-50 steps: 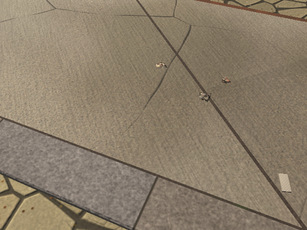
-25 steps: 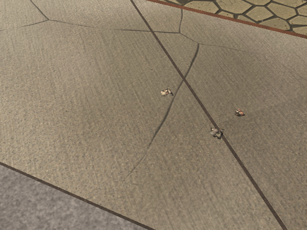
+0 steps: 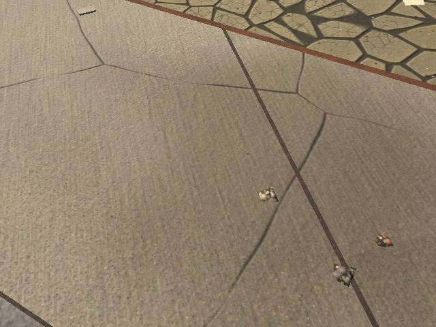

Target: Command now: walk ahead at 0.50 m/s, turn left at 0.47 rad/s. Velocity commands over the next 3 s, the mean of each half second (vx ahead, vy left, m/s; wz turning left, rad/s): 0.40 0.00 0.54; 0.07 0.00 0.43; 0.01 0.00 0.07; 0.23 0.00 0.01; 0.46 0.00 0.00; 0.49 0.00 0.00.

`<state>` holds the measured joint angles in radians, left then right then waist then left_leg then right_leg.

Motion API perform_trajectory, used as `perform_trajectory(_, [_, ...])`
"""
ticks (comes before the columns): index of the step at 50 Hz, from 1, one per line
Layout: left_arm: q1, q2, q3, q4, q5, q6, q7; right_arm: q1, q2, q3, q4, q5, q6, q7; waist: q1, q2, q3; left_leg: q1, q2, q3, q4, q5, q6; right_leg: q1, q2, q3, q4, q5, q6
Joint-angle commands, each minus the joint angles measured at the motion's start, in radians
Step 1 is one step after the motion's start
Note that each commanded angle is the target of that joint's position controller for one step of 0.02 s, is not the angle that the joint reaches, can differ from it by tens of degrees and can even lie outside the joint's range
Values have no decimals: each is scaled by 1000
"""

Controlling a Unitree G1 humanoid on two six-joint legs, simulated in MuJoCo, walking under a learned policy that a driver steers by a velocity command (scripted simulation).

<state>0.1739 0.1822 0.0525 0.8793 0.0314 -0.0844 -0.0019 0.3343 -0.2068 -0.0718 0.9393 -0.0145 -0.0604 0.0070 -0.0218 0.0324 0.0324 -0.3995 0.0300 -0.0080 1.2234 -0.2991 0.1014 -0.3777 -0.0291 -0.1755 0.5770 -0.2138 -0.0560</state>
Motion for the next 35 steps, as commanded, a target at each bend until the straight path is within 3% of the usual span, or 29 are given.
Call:
perform_trajectory(1, [100, 42, 12, 8, -7, -24, 10, 75, -8, -13, -50, -13, 27, 14, -12, -118, -11, -176, 66, -32, 28, 55, -4, 151, -250, 267, -392, -13, -59])
perform_trajectory(4, [151, 77, 23, 25, -8, -41, 14, -23, -2, -12, -87, -15, 51, 27, -5, -106, 2, -246, 75, -12, -36, 121, -21, 185, -253, 163, -432, 58, -72])
perform_trajectory(8, [200, 95, 24, 35, -7, -47, 14, -168, -25, -11, -141, -21, 57, 43, 21, -107, 24, -339, 83, 6, -190, 223, -45, 262, -258, 69, -443, 127, -90])
perform_trajectory(12, [227, 132, 31, 38, -6, -45, 21, -304, -22, 2, -191, -22, 55, 63, 53, -115, 54, -268, 71, 78, -440, 277, -41, 304, -269, -21, -448, 171, -85])
perform_trajectory(14, [234, 147, 35, 44, -9, -35, 26, -331, -22, 5, -204, -27, 53, 65, 57, -109, 76, -217, 46, 128, -529, 244, -26, 339, -268, -75, -392, 361, -71])
perform_trajectory(17, [241, 187, 46, 53, -17, -9, 34, -263, -40, -4, -197, -34, 43, 55, 29, -148, 23, -103, -33, 176, -590, 150, 14, 417, -265, -120, -195, 801, -40])
perform_trajectory(18, [228, 206, 53, 49, -21, 3, 35, -185, -56, -12, -177, -34, 36, 47, 0, -156, -22, -32, -69, 181, -623, 123, 32, 432, -259, -123, -75, 877, -31])
perform_trajectory(19, [212, 216, 57, 42, -28, 15, 32, -73, -74, -24, -143, -37, 22, 36, -49, -128, -89, 99, -104, 175, -705, 177, 51, 407, -246, -132, 111, 823, -13])
perform_trajectory(20, [210, 209, 55, 29, -34, 19, 26, 35, -134, -44, -112, -50, 6, 19, -107, -55, -167, 297, -62, 93, -793, 356, 77, 276, -210, -136, 360, 558, 34])
perform_trajectory(21, [260, 92, 34, -21, -13, 21, 21, 26, -257, -68, -117, -49, -1, 9, -12, 132, -231, 543, 229, -211, -639, 927, 125, -35, -110, -98, 643, -391, 69])
perform_trajectory(22, [289, 116, 35, -60, -31, 35, 21, 65, -327, -87, -159, -13, 16, 5, -45, 158, -412, 686, 372, -568, -732, 1023, 317, -217, 23, 77, 875, -483, 105])
perform_trajectory(23, [202, 132, 34, -64, -29, 38, 21, 34, -282, -78, -172, -1, 34, -5, -50, 11, -346, 614, 337, -460, -792, 932, 292, -277, -33, 161, 879, -362, 102])
perform_trajectory(24, [140, 112, 26, -80, -31, 31, 21, -39, -223, -62, -181, 9, 41, -12, -34, 19, -227, 478, 294, -367, -819, 879, 267, -284, -53, 167, 835, -260, 94])
perform_trajectory(25, [124, 115, 26, -73, -19, 31, 25, -88, -170, -46, -181, 15, 42, -14, 0, -15, -153, 374, 231, -304, -844, 851, 221, -257, -80, 186, 760, -207, 93])
perform_trajectory(26, [131, 126, 30, -76, -1, 46, 25, -107, -140, -37, -187, 25, 43, -20, 24, -6, -128, 298, 194, -266, -863, 823, 199, -215, -88, 194, 715, -191, 96])
perform_trajectory(27, [152, 132, 32, -70, 9, 64, 24, -118, -122, -28, -191, 21, 42, -19, 40, -7, -130, 252, 172, -246, -876, 811, 177, -173, -87, 197, 686, -181, 97])
perform_trajectory(30, [146, 117, 26, -86, 3, 99, 24, -96, -173, -38, -198, 3, 29, -11, 53, -18, -154, 209, 142, -237, -890, 782, 157, -153, -63, 199, 617, -149, 100])
perform_trajectory(35, [26, 143, 29, -136, 5, 122, 29, -54, -195, -44, -211, 6, 48, -15, 14, 28, -126, 214, 115, -313, -937, 435, 117, -237, -47, 227, 516, -82, 110])
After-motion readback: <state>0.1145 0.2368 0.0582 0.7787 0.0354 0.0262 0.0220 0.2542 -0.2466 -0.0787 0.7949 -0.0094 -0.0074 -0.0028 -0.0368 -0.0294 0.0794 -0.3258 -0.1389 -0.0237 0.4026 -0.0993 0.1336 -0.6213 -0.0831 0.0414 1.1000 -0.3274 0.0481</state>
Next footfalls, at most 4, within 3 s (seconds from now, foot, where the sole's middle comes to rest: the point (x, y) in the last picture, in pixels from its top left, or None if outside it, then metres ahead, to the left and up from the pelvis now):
0.40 left None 0.29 0.17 -0.76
1.04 right None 0.38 -0.03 -0.76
2.26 right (181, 264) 0.68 0.16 -0.76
2.82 left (101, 215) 0.88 0.45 -0.76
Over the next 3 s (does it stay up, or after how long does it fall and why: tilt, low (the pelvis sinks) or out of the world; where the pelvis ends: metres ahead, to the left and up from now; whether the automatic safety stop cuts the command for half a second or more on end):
stays up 0.86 0.37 0.02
